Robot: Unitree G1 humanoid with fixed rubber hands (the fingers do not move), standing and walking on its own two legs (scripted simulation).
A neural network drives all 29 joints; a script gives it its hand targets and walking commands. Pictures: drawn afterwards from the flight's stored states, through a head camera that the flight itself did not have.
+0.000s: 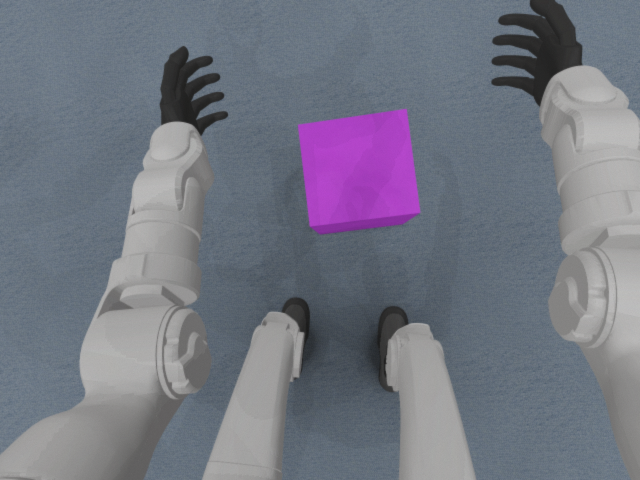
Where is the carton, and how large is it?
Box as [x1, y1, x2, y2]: [298, 109, 419, 234]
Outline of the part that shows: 406,109 298,125 310,226 320,234 401,224 419,212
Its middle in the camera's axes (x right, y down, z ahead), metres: +0.08 -0.14 +0.86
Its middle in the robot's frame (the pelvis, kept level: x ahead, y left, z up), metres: +0.52 +0.01 -0.52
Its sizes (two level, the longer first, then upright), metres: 0.210 0.200 0.250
